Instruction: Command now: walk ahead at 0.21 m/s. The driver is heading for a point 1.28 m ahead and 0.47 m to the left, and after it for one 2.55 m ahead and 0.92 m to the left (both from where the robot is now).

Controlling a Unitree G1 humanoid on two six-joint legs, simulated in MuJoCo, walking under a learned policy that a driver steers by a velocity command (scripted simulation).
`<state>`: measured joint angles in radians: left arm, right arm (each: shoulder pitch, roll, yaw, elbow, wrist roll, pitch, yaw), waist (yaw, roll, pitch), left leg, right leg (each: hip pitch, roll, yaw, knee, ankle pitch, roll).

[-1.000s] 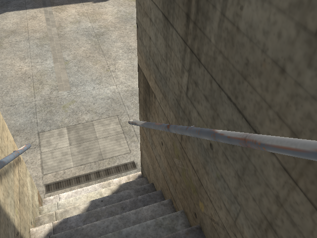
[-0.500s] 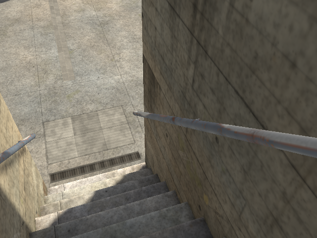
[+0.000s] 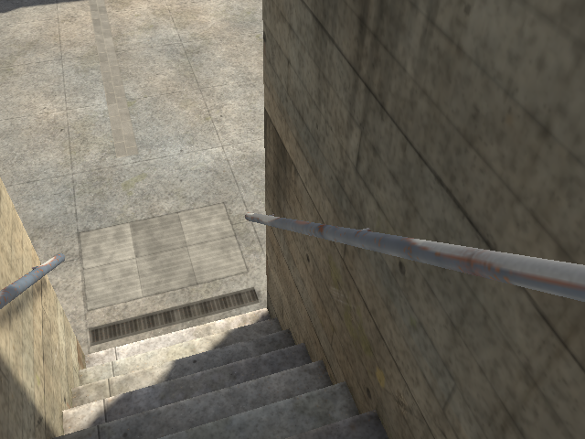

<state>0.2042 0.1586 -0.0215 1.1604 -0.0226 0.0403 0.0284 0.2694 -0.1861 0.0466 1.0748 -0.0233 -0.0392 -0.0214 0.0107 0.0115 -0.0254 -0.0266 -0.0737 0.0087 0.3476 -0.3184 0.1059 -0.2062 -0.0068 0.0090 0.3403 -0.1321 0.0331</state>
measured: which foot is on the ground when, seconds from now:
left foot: down 0.00-0.50, up 0.52-1.00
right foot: down 0.00-0.00, up 0.02-0.46, down 0.48-1.00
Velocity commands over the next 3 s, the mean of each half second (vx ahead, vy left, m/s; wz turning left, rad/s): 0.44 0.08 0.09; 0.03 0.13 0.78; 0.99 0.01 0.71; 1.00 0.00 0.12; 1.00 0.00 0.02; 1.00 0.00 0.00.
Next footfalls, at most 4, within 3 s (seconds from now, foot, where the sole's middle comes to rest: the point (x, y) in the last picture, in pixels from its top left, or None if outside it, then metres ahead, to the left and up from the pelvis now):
0.48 right None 0.33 -0.19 -0.99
1.12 left None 0.43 0.21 -1.20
1.56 right None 0.51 -0.01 -1.20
2.00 left None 0.60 0.30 -1.41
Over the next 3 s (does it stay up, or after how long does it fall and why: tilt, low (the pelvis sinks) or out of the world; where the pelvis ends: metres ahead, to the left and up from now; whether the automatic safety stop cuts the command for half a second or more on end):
stays up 1.10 0.40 -1.10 its command is cut before an obstacle after 0.3 s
